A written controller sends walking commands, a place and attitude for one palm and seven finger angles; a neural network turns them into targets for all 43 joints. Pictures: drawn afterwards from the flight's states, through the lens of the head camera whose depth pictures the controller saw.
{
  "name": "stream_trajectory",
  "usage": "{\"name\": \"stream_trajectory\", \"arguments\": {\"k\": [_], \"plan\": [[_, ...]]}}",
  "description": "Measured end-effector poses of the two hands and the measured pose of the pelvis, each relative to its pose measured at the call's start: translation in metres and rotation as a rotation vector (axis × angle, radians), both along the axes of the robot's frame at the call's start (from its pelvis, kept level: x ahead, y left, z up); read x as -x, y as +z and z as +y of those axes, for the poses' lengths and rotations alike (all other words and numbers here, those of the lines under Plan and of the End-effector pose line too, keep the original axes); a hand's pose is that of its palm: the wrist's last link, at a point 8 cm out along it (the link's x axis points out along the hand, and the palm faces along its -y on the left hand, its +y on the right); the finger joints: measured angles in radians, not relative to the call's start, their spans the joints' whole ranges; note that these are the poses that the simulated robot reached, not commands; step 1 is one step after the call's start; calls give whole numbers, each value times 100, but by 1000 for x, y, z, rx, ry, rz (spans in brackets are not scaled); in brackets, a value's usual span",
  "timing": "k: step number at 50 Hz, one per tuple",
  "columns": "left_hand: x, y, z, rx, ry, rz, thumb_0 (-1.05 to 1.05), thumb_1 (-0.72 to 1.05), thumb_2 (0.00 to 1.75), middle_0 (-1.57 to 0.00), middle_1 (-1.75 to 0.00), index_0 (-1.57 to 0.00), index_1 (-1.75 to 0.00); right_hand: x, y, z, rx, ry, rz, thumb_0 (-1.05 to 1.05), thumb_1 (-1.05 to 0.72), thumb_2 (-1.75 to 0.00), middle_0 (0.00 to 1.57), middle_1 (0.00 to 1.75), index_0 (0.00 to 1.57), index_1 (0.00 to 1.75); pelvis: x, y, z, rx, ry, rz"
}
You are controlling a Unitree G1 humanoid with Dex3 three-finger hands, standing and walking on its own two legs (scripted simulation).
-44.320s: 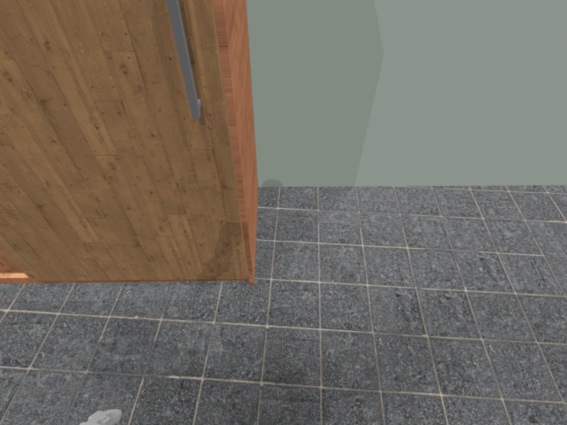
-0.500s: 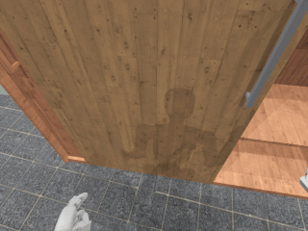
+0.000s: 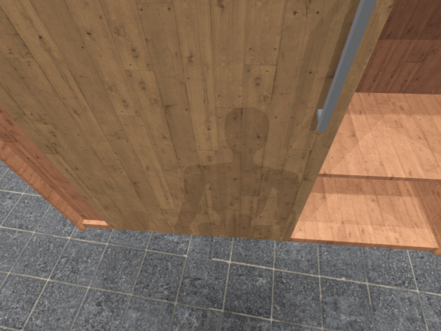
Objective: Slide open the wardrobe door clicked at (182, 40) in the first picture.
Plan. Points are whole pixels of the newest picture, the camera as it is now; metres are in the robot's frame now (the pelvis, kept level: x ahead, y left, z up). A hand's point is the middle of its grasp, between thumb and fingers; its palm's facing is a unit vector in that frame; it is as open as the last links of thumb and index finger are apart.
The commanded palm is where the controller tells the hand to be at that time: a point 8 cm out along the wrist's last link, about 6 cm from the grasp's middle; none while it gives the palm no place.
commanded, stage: let the arm hang, fingers relaxed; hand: right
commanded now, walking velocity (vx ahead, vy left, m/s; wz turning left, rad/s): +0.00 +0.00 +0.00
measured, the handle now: (341, 61) +0.53 -0.20 +0.20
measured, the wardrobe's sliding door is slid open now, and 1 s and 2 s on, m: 0.66 0.66 0.66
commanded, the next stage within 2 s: look to check the result in 0.58 s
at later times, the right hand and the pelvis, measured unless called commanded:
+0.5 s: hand out of the picture +0.04 -0.17 -0.18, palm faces -0.01 +0.98 -0.18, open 7.3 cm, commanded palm none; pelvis +0.02 +0.00 +0.00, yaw +1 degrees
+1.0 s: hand out of the picture +0.03 -0.15 -0.17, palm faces +0.01 +0.98 -0.21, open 7.4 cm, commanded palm none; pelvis +0.03 +0.02 +0.00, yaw +1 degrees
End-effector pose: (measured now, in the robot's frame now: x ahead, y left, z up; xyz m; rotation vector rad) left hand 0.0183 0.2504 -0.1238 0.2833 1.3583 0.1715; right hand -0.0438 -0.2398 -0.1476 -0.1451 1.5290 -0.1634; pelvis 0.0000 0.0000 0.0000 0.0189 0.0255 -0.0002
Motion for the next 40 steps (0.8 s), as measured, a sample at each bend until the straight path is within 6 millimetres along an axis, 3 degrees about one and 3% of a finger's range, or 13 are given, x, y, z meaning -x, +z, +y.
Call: {"name": "stream_trajectory", "arguments": {"k": [5,10,17,24,33,40], "plan": [[-10,-9,-14,45,15,-29,1,90,89,-20,-30,-20,-29,5,11,-15,52,2,27,1,-92,-90,20,29,20,30,-4,2,-4,8,8,-6],[-22,-15,-25,88,20,-54,1,90,89,-20,-30,-20,-29,-13,14,-17,70,12,-15,1,-92,-90,20,29,19,30,-8,3,-4,14,12,-11],[-25,-15,-22,85,40,-60,1,91,89,-20,-30,-20,-29,-52,8,3,32,37,-99,0,-91,-90,20,29,19,30,-16,4,-1,20,20,-17],[-13,-13,-15,69,67,-17,1,91,89,-20,-30,-20,-29,-80,1,25,-12,53,-141,1,-92,-90,20,29,20,30,-22,3,4,25,23,-18],[6,-17,-12,75,93,56,1,91,89,-20,-30,-20,-29,-83,3,27,5,44,-120,1,-92,-90,20,29,20,30,-30,3,11,29,21,-20],[6,-20,-12,96,93,74,1,91,89,-20,-30,-20,-29,-76,5,29,22,35,-91,0,-91,-90,20,29,20,30,-32,3,16,30,20,-21]]}}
